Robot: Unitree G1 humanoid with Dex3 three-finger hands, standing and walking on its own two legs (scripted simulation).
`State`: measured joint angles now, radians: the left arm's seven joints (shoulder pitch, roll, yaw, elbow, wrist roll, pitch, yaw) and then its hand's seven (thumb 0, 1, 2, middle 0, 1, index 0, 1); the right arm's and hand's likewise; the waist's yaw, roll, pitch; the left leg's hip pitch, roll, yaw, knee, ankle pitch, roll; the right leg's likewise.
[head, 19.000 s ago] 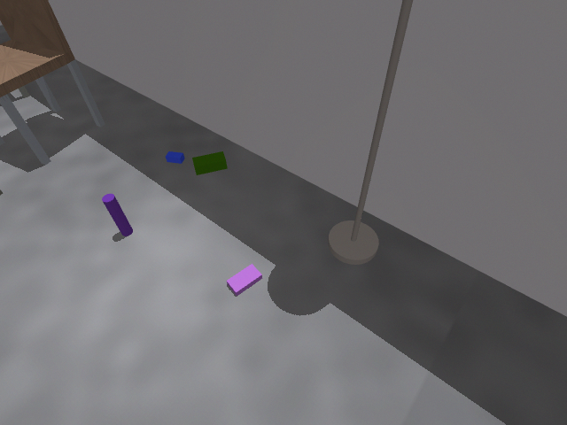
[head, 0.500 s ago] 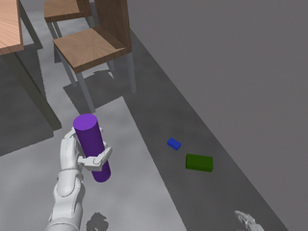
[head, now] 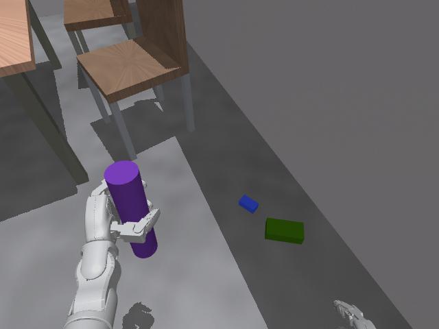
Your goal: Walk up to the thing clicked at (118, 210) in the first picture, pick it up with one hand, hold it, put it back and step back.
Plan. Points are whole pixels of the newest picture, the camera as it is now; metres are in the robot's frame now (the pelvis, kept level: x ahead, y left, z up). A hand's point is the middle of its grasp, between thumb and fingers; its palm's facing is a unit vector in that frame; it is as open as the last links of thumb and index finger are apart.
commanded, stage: hold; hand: left
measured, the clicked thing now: (135, 215) +0.32 +0.17 +0.04
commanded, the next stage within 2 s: crouch in 0.40 s
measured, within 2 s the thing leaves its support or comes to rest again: neither
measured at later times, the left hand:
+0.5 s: hand (138, 207) +0.33 +0.17 +0.05, palm faces +0.15 -0.99 -0.01, open 8.2 cm
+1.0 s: hand (146, 230) +0.35 +0.18 -0.07, palm faces +0.19 -0.98 -0.01, open 8.2 cm
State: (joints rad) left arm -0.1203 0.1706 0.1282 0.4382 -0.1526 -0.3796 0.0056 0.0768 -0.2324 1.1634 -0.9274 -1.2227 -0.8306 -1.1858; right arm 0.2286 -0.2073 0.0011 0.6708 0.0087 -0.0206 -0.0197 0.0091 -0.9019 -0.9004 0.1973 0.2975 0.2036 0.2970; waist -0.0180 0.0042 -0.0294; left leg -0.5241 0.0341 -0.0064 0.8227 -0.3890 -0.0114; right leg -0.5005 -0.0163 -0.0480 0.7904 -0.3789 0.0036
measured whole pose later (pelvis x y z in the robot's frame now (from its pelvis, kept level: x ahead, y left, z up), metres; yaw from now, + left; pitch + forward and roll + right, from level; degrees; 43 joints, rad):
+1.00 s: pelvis -0.01 +0.00 -0.07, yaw +0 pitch +19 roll -2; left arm -0.27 0.19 0.22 0.74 -0.13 -0.66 -0.01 0.07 -0.22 1.15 -0.93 -1.21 -0.84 -1.17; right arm 0.20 -0.23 -0.03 0.67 -0.04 -0.04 0.04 0.01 -0.90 -0.90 0.20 0.30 0.20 0.30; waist -0.05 -0.01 -0.13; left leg -1.04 0.04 -0.03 1.22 -0.52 -0.02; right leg -1.01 -0.02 -0.06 1.19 -0.52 -0.01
